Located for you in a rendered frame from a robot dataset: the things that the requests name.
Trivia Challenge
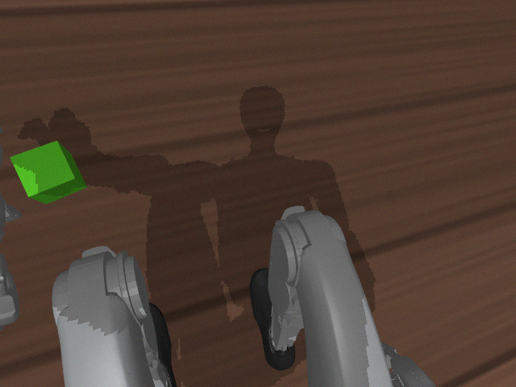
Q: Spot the left robot foot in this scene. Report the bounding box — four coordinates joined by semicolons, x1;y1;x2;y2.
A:
149;303;177;387

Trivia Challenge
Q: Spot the right robot foot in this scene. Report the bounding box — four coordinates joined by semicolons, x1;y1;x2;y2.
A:
250;268;295;370

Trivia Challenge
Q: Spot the left robot hand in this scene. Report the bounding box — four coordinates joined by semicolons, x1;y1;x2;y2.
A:
0;126;23;223

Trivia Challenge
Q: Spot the cube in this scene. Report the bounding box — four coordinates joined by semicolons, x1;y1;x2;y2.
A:
10;141;87;204

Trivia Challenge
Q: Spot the left robot arm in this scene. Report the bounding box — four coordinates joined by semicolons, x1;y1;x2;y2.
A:
0;190;19;331

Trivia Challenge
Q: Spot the right robot hand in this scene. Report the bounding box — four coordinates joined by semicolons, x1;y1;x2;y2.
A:
381;343;436;387

